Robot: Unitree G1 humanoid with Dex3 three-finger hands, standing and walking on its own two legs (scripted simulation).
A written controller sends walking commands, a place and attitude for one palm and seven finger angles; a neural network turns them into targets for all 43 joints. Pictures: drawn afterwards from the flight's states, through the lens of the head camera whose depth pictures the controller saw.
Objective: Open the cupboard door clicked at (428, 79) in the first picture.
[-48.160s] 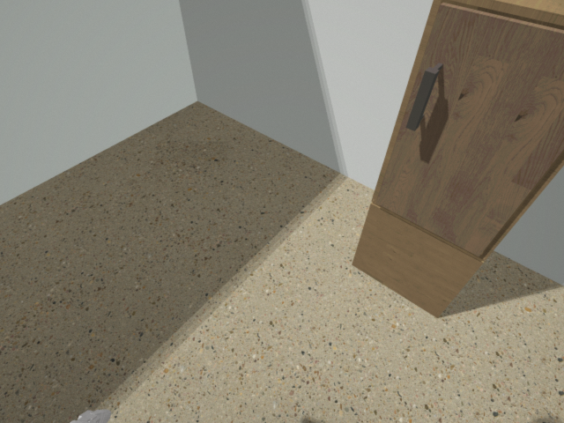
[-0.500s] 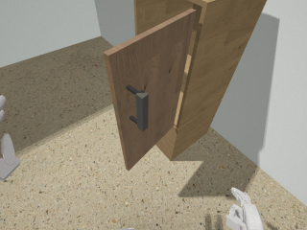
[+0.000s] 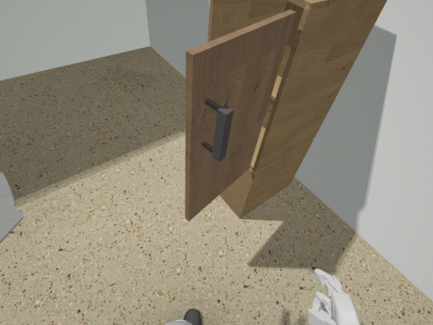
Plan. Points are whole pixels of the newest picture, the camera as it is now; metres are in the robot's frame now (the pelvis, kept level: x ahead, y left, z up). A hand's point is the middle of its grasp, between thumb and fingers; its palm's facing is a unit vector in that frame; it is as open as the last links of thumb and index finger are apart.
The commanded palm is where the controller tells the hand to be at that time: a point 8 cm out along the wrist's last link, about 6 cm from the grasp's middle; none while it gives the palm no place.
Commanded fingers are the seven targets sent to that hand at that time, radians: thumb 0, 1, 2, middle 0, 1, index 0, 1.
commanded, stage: step back with the hand held close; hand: left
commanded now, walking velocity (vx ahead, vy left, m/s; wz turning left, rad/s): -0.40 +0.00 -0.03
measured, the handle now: (214, 130) +0.50 +0.05 +0.07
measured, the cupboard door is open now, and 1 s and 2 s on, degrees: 100 100 100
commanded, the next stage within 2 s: stop stepping back and stand still in 0.04 s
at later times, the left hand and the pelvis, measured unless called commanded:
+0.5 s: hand out of the picture +0.06 +0.27 +0.19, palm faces +0.36 -0.82 -0.45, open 7.4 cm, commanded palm +0.03 +0.31 +0.18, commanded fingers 0.00 0.90 0.90 -0.20 -0.30 -0.20 -0.30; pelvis -0.13 +0.02 +0.00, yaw -4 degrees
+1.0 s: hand out of the picture +0.02 +0.28 +0.18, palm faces +0.44 -0.76 -0.48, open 7.4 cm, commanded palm -0.03 +0.32 +0.18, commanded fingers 0.00 0.90 0.90 -0.20 -0.30 -0.20 -0.30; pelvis -0.18 +0.02 +0.00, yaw -1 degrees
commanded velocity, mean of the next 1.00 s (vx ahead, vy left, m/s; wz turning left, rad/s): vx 0.13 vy -0.02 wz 0.00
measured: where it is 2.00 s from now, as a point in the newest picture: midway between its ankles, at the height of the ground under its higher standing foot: outside the picture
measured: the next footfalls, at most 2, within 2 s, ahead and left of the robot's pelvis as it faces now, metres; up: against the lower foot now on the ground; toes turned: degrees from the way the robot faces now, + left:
right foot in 0.10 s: -0.13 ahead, -0.13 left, +0.00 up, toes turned -3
right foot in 0.40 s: -0.08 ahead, -0.07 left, +0.01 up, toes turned -10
